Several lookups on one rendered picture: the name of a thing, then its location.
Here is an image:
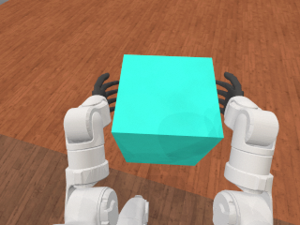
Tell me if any robot right upper arm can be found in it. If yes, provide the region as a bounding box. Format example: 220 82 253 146
213 189 273 225

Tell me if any left robot forearm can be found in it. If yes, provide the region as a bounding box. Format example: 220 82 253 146
64 95 112 221

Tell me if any robot left upper arm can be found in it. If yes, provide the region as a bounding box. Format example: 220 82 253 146
53 187 119 225

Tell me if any right robot hand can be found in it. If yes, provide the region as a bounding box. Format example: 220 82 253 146
215 71 244 115

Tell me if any left robot hand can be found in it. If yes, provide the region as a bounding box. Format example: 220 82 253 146
92 72 120 113

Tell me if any robot left thigh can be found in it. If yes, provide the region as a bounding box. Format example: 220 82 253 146
116 197 149 225

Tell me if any right robot forearm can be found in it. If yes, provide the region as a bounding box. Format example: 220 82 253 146
224 96 279 225

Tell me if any carton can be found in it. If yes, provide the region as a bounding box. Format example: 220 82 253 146
112 54 224 166

